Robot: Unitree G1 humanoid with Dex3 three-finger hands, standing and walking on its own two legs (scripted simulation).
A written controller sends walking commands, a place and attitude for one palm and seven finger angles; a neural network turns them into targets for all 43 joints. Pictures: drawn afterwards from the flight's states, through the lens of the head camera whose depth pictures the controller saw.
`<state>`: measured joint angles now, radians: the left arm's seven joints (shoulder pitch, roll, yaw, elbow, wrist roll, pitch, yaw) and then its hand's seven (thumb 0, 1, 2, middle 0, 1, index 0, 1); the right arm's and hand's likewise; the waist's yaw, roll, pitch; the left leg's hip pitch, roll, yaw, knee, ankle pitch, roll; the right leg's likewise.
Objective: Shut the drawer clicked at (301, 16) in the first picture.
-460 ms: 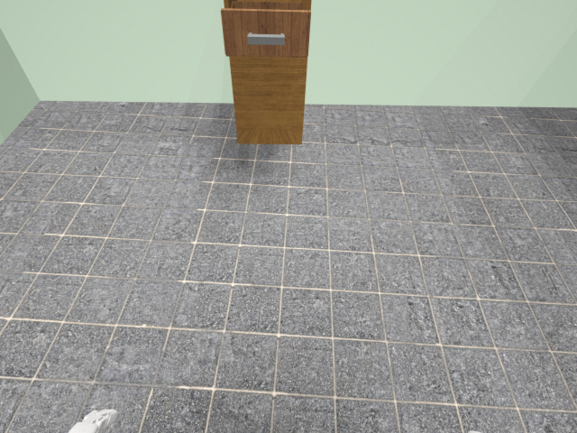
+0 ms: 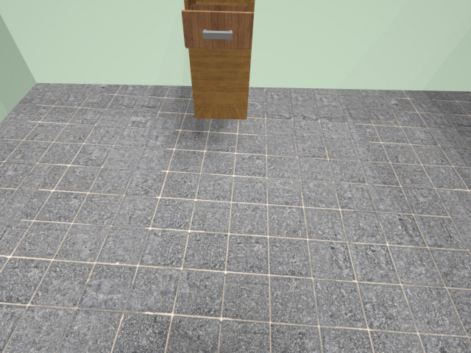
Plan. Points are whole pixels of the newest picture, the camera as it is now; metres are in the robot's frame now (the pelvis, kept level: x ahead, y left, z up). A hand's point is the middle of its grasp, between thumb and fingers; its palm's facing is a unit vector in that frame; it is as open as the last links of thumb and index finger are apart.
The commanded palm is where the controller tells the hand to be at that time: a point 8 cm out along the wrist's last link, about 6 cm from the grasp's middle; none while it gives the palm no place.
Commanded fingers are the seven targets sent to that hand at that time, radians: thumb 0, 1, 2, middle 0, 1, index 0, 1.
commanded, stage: stand and wait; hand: left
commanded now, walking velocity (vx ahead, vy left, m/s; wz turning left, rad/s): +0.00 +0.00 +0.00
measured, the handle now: (217, 33) +1.44 +0.17 -0.05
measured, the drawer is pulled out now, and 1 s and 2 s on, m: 0.30 0.30 0.30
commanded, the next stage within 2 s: look at it before walking up in 0.36 s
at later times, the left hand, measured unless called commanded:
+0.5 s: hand out of the picture +0.07 +0.24 -0.15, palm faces -0.03 -0.94 -0.33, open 7.4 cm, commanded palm none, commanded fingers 0.00 0.90 0.90 -0.20 -0.30 -0.20 -0.30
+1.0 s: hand out of the picture +0.07 +0.24 -0.15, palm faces -0.04 -0.94 -0.33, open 7.4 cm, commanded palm none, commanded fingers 0.00 0.90 0.90 -0.20 -0.30 -0.20 -0.30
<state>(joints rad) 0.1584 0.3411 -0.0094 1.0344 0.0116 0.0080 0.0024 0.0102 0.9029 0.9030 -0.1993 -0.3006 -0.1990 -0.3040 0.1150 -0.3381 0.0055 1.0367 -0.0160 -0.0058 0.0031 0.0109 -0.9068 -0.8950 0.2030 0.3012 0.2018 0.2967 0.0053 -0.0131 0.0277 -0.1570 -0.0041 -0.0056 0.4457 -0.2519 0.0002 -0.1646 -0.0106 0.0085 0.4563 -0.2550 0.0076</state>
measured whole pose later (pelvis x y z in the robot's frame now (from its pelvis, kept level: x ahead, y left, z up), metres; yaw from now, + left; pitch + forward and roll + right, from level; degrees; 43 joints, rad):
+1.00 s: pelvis -0.01 -0.01 +0.00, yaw -1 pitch -2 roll +0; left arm 0.14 0.34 -0.01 1.09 0.01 0.00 0.00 0.01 0.90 0.90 -0.20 -0.30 -0.20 -0.30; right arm 0.12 -0.34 0.01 1.10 -0.01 -0.01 0.01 0.01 -0.91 -0.90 0.20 0.30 0.20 0.30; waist 0.00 -0.01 0.03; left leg -0.15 0.01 0.00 0.38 -0.21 -0.01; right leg -0.16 0.00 0.01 0.40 -0.21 0.00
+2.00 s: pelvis +0.28 -0.06 +0.00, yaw -4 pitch -2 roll -1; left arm 0.26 0.18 0.05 1.08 0.03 -0.06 0.01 0.00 0.93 0.90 -0.20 -0.30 -0.20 -0.30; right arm 0.26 -0.16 -0.06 1.05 -0.03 -0.03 0.00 0.01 -0.92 -0.90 0.19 0.30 0.19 0.30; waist -0.03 0.01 0.01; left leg -0.56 0.15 0.07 1.10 -0.24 -0.01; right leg -0.19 0.02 -0.19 0.45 -0.24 -0.07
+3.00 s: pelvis +0.70 -0.13 +0.00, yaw -4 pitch -2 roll +0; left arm 0.27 0.16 0.05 1.08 0.02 -0.08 0.02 -0.01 0.94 0.90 -0.20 -0.30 -0.20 -0.30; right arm 0.27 -0.17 -0.07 1.07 -0.03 -0.02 0.01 0.01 -0.92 -0.90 0.20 0.30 0.19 0.30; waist -0.03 0.04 0.00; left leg -0.60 0.14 0.05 1.15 -0.17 -0.01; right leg -0.14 0.00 -0.24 0.40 -0.24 -0.08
